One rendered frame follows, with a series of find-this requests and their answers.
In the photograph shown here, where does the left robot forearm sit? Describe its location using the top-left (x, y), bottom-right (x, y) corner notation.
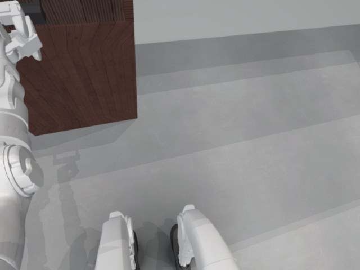
top-left (0, 58), bottom-right (31, 152)

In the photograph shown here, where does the handle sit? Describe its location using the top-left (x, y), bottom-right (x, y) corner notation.
top-left (2, 0), bottom-right (46, 26)

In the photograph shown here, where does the cabinet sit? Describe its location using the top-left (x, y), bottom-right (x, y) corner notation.
top-left (5, 0), bottom-right (137, 136)

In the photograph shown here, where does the robot left thigh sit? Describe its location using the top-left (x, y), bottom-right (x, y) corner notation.
top-left (95, 215), bottom-right (134, 270)

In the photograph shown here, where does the robot right thigh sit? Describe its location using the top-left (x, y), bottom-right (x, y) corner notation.
top-left (177, 209), bottom-right (241, 270)

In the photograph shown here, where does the robot thigh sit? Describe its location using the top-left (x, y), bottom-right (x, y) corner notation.
top-left (177, 209), bottom-right (241, 270)
top-left (95, 215), bottom-right (134, 270)

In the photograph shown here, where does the robot left hand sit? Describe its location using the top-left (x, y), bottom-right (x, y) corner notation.
top-left (0, 0), bottom-right (43, 68)

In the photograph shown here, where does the drawer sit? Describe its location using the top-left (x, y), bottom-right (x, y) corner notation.
top-left (0, 0), bottom-right (124, 28)

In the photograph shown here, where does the robot left upper arm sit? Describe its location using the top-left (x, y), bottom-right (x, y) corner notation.
top-left (0, 144), bottom-right (44, 270)

